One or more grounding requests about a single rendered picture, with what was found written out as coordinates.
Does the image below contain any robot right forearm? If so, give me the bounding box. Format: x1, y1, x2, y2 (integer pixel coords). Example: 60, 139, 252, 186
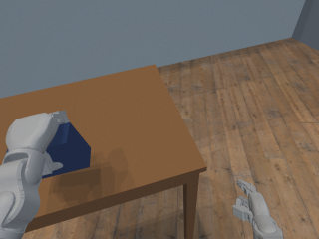
252, 214, 283, 239

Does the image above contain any robot right hand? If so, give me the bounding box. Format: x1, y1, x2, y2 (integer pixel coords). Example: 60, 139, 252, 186
232, 179, 270, 224

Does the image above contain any sponge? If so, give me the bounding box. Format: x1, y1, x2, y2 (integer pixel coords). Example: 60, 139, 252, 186
6, 122, 91, 179

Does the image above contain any robot left forearm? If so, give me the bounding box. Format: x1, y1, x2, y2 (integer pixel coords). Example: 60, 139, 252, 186
0, 148, 46, 239

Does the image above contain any robot left hand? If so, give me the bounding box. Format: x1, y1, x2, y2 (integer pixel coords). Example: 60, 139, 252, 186
5, 111, 70, 176

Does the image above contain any table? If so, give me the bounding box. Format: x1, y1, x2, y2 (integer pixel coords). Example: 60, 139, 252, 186
0, 64, 207, 239

